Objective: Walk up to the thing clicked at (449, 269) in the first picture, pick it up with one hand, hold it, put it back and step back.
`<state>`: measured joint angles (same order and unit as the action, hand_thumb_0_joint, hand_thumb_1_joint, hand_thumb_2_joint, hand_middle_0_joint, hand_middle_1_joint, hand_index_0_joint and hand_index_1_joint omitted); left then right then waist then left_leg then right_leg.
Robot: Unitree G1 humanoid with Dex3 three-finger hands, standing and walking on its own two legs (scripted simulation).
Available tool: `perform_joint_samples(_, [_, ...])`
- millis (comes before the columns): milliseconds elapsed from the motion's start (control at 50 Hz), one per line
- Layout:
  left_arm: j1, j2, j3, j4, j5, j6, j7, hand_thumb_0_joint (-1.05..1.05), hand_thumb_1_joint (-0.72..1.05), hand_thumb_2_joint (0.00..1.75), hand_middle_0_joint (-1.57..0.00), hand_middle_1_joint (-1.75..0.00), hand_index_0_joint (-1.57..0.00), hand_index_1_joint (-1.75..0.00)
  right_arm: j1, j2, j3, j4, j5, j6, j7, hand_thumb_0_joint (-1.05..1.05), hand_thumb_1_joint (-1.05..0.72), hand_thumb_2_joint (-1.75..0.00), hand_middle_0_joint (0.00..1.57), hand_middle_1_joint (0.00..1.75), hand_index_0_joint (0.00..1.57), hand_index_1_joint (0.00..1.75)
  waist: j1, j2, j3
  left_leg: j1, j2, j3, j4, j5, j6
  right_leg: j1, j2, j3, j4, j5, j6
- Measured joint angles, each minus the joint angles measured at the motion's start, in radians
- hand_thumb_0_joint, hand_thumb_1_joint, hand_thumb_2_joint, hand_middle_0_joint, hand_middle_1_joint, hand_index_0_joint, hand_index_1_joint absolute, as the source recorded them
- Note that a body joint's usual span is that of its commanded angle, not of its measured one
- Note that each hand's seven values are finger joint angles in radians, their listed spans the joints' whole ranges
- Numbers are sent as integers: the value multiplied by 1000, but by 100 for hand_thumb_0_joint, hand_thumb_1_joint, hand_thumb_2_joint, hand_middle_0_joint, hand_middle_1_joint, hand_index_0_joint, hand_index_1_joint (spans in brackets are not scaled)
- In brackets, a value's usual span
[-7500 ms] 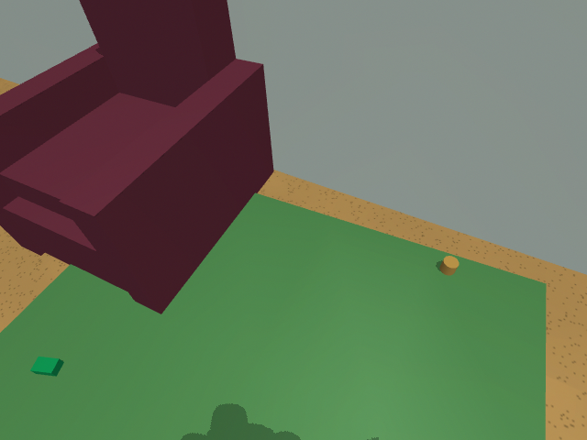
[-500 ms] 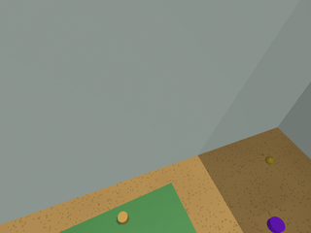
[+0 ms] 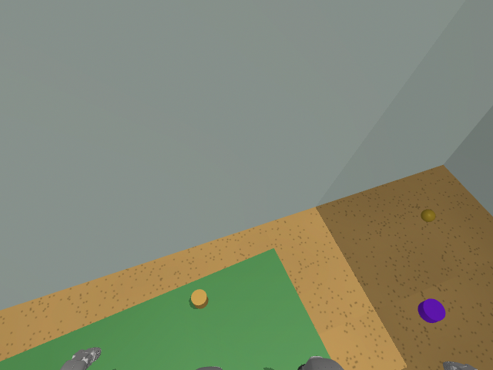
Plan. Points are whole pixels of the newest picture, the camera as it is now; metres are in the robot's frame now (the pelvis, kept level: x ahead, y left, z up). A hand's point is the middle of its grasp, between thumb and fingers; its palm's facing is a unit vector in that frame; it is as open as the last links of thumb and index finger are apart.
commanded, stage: walk up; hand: left
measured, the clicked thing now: (199, 299) +0.42 +0.20 -0.73
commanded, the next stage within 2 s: stand in 1.72 s
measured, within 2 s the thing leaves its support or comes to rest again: neither
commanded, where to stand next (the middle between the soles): +0.05 -0.03 m, yaw -2 degrees
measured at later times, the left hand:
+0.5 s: hand out of the picture +0.05 +0.25 -0.14, palm faces -0.10 -0.93 -0.35, open 7.4 cm
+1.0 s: hand out of the picture +0.07 +0.23 -0.13, palm faces -0.05 -0.95 -0.32, open 7.4 cm
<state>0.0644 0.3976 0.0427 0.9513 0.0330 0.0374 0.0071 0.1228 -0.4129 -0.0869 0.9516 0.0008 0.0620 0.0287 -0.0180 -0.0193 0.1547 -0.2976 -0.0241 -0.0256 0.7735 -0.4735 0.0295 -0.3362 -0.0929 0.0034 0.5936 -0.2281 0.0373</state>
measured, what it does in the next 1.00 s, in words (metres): steps on the spot: left foot, then right foot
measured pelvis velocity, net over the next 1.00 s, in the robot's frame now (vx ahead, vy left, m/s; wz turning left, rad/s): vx -0.03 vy -0.02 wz -0.06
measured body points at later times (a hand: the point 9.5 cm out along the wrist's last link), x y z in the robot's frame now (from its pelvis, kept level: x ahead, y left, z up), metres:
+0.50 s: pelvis -0.04 +0.00 +0.01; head -0.02 +0.00 +0.46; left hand +0.05 +0.30 -0.12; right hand +0.00 -0.32 -0.11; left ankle -0.03 +0.12 -0.72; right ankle -0.06 -0.12 -0.73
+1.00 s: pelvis -0.03 -0.02 +0.02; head -0.02 -0.01 +0.47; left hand +0.07 +0.28 -0.11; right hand +0.03 -0.33 -0.10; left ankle -0.03 +0.11 -0.72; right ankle -0.06 -0.12 -0.72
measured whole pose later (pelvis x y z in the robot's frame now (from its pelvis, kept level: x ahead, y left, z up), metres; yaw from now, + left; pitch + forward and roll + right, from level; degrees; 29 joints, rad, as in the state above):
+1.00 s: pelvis -0.03 -0.02 +0.02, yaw -3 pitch -2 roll +0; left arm 0.12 0.35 0.03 1.06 0.01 0.01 -0.03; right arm 0.16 -0.36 -0.01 1.03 -0.01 -0.04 -0.01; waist 0.00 -0.01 0.05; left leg -0.13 0.02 -0.02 0.40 -0.22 -0.02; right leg -0.09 0.04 0.02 0.38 -0.25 -0.03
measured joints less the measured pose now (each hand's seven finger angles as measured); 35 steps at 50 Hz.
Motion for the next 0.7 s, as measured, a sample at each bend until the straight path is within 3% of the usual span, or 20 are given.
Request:
perform_joint_samples(20, [-4, 5, -1, -11, -4, 4, -1, 1, 91, 90, -21, -30, -21, -30, 14, -2, -1, -5, -4, -10, 0, 0, -91, -90, 20, 30, 21, 30, -6, -1, -3, 31, 10, -2, -89, 61, -1, -24, -3, -2, 31, -10, 2])
perform_joint_samples(60, [-24, 21, 4, -27, -14, 15, 2, 1, 91, 90, -21, -30, -21, -30, 27, 21, -3, 2, -24, -23, -9, 0, -91, -90, 20, 30, 21, 30, 3, -41, 25, 36, -8, 16, -100, 103, -8, -68, 7, 64, 131, -99, -31])
perform_joint_samples(100, [-23, 24, 7, -26, -20, 26, 10, 1, 91, 90, -21, -30, -20, -30, 46, 44, 11, 9, -29, -28, -9, 0, -91, -90, 20, 30, 21, 30, -2, -52, 32, 32, -5, 13, -95, 104, -3, -90, 79, 136, 256, -246, -49])
perform_joint_samples(140, [-10, 25, 7, -18, -28, 31, 9, 1, 91, 90, -20, -30, -20, -30, 65, 65, 23, 14, -29, -32, -14, 0, -91, -90, 21, 30, 21, 30, -4, -58, 25, 41, 1, 11, -130, 127, 0, -100, 135, 169, 366, -261, -59])
perform_joint_samples(180, [13, 21, 5, -11, -30, 29, 3, 1, 91, 90, -20, -30, -20, -30, 77, 75, 29, 11, -29, -40, -21, 0, -90, -90, 21, 30, 21, 30, -1, -55, 20, 52, 11, 19, -165, 148, 3, -86, 157, 156, 400, -245, -57])
perform_joint_samples(260, [62, 12, 3, 3, -19, 30, -14, 1, 91, 90, -20, -30, -20, -30, 91, 78, 31, -17, -28, -68, -32, 0, -90, -90, 21, 30, 21, 30, 2, -39, 16, 70, 28, 40, -200, 169, 2, -1, 149, 113, 291, -261, -47])
perform_joint_samples(360, [88, 9, 8, 13, -12, 27, -23, 1, 91, 90, -20, -30, -20, -30, 98, 62, 38, -47, -26, -79, -38, 0, -90, -90, 21, 30, 21, 30, 4, -22, 3, 58, 45, 63, -187, 172, -9, 92, 123, 63, 115, -247, -63])
perform_joint_samples(400, [95, 5, 12, 18, -9, 13, -26, 1, 91, 90, -20, -30, -20, -30, 93, 51, 42, -49, -23, -73, -37, 0, -90, -90, 21, 30, 21, 30, 9, -9, -6, 44, 56, 70, -161, 162, -19, 147, 118, 47, -17, -150, -70])
perform_joint_samples(440, [96, -15, 12, 27, -3, -1, -26, 1, 91, 90, -20, -30, -20, -30, 85, 38, 43, -39, -14, -63, -38, 0, -90, -90, 21, 30, 21, 30, 2, 33, -6, 41, 77, 41, -140, 148, -26, 173, 142, 26, -63, -77, -56])
perform_joint_samples(480, [108, -25, 4, 23, -1, -9, -34, 1, 91, 90, -20, -30, -20, -30, 85, 36, 46, -25, -9, -58, -38, 0, -90, -90, 21, 30, 21, 30, 10, 35, -28, 41, 54, 22, -120, 58, -23, 172, 137, 31, -64, -79, -60])
perform_joint_samples(520, [112, -36, -3, 19, -3, -11, -38, 1, 91, 90, -20, -30, -20, -30, 90, 32, 49, -13, -6, -64, -37, 0, -90, -90, 21, 30, 21, 30, 13, 35, -48, 56, 33, 16, -133, 33, -19, 175, 126, 30, -67, -81, -59])
perform_joint_samples(580, [104, -48, -9, 17, -10, -11, -41, 1, 91, 90, -21, -30, -20, -30, 96, 31, 54, 8, -9, -83, -36, 0, -91, -90, 21, 30, 21, 30, 13, 29, -65, 100, 21, 16, -245, 216, -22, 178, 112, 23, -63, -85, -49])
perform_joint_samples(700, [82, -49, -10, 39, -18, -18, -47, 1, 91, 90, -21, -30, -20, -30, 97, 53, 76, 43, -15, -100, -29, 0, -90, -90, 21, 30, 21, 30, 21, 6, -103, 133, 29, 15, -305, 225, -34, 213, 118, 23, -131, -55, -55])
